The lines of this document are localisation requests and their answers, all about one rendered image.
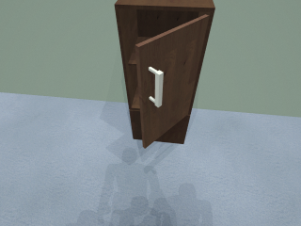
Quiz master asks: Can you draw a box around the cupboard door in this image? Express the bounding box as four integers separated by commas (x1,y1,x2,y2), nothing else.
135,14,209,149

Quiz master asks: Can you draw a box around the handle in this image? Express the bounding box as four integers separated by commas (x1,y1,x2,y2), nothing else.
149,67,164,107

